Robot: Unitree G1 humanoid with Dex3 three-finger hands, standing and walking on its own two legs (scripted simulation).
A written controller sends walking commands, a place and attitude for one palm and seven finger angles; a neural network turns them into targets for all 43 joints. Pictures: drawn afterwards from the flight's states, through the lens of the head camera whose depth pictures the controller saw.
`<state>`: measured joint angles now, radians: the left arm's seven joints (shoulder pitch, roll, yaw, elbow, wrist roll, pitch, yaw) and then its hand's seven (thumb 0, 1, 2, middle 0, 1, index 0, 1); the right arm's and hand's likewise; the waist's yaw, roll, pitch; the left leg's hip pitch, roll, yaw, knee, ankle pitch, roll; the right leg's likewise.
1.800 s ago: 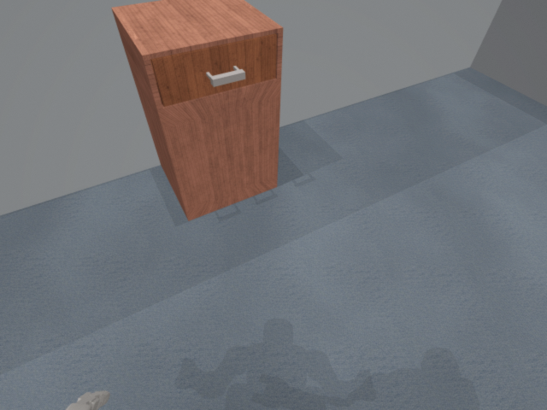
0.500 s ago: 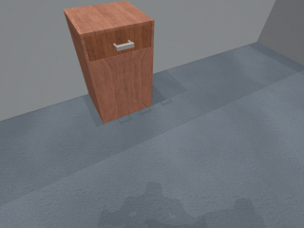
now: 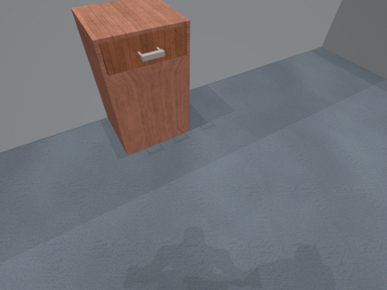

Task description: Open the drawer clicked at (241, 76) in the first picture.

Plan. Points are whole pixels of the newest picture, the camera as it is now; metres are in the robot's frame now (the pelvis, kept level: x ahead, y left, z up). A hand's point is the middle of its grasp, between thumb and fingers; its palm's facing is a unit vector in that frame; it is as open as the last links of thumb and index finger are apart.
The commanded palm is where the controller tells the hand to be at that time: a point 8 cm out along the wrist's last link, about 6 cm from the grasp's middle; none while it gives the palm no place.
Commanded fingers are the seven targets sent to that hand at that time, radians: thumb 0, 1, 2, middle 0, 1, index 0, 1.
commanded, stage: walk to a spot facing it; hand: left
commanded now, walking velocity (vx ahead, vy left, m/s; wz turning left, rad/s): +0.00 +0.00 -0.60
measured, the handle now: (150, 53) +1.14 +0.29 -0.09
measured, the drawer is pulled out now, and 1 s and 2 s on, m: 0.00 0.00 0.00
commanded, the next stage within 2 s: none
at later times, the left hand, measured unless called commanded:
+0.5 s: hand out of the picture +0.04 +0.14 -0.16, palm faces -0.16 -0.97 -0.20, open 7.4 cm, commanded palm none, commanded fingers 0.00 0.90 0.90 -0.20 -0.30 -0.20 -0.30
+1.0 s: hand (164, 181) +0.46 +0.13 -0.17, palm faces -0.43 -0.88 -0.20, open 7.4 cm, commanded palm none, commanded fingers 0.00 0.90 0.90 -0.20 -0.30 -0.20 -0.30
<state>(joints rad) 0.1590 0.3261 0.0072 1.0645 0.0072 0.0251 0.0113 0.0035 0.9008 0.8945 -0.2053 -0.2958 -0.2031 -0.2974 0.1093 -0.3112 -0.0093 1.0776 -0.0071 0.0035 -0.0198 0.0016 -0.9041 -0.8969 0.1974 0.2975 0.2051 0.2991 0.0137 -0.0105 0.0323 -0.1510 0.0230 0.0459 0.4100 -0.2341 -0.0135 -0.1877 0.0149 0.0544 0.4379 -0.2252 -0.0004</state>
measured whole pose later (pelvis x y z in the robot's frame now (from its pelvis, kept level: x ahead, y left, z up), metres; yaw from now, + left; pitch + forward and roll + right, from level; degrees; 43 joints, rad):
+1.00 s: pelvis +0.29 -0.02 +0.00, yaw -31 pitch +0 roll -1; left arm 0.22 0.26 0.11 0.95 0.03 0.01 -0.03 0.00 0.91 0.90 -0.20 -0.29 -0.20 -0.30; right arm 0.31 -0.16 -0.05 1.00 -0.01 -0.08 -0.03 -0.01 -0.94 -0.90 0.20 0.30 0.21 0.30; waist 0.02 -0.05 0.02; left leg -0.12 0.06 0.25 0.42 -0.30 0.04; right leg -0.62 -0.07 -0.03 1.25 -0.20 0.01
